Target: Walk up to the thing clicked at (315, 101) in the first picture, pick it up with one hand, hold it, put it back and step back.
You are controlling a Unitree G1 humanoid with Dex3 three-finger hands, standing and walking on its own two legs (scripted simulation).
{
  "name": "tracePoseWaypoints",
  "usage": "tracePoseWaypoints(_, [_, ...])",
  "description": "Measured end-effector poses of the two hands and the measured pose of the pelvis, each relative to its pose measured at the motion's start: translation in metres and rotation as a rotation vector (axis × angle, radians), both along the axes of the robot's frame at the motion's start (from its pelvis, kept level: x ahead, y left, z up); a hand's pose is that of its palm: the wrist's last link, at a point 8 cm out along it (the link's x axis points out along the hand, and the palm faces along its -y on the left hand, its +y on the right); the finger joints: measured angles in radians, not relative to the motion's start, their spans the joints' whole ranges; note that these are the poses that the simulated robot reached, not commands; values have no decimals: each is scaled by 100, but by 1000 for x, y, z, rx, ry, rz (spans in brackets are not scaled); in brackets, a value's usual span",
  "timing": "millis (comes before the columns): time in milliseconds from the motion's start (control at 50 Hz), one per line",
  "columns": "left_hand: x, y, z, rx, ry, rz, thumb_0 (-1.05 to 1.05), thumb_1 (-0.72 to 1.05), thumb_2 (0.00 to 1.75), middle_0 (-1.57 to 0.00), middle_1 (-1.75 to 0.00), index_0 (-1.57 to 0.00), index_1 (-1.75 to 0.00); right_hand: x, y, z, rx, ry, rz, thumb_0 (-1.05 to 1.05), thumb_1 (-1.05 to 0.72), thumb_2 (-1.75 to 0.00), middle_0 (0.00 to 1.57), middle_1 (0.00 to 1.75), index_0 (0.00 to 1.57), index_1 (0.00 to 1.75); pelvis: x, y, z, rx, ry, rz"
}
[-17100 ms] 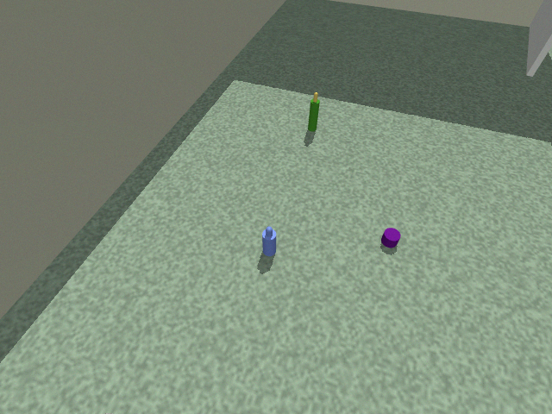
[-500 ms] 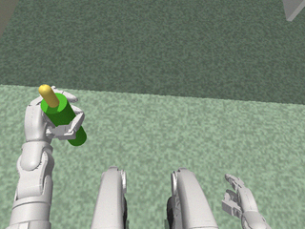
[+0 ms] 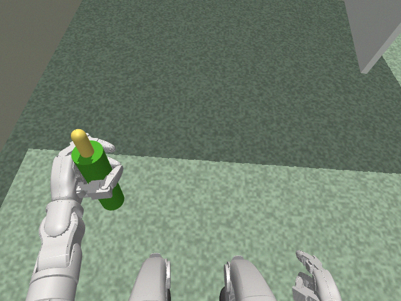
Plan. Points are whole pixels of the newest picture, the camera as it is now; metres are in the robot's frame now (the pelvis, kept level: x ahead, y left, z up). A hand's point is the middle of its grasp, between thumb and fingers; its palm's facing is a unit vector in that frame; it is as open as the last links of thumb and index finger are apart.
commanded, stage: lift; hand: left
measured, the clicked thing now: (98, 173) +0.35 +0.20 +0.02
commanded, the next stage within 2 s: hold in 0.70 s
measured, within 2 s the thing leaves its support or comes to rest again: neither
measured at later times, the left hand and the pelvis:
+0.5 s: hand (101, 159) +0.35 +0.17 +0.08, palm faces +0.07 -1.00 +0.00, open 6.9 cm; pelvis +0.01 +0.00 +0.04, yaw +0 degrees
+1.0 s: hand (103, 149) +0.35 +0.17 +0.10, palm faces +0.07 -1.00 +0.01, open 6.9 cm; pelvis +0.02 -0.01 +0.06, yaw +0 degrees
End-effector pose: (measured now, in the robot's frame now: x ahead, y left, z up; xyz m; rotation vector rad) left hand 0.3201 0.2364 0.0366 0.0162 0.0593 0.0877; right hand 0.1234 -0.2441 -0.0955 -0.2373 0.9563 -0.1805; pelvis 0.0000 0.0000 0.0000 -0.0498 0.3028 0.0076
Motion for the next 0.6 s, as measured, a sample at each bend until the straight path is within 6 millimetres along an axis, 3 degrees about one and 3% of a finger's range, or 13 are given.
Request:
tracePoseWaypoints(360, [-1,-11,36,-17,-6,-19,3,0,110,-92,-109,-89,-107,8,-1,38,2,-33,7,1,-90,-89,20,30,20,30,7,-2,36,14,-87,-3])
tracePoseWaypoints(600, [4,-10,53,-17,-21,-25,3,0,110,-92,-109,-89,-107,14,0,50,3,-27,13,1,-90,-89,20,30,20,30,16,-2,49,18,-124,-1])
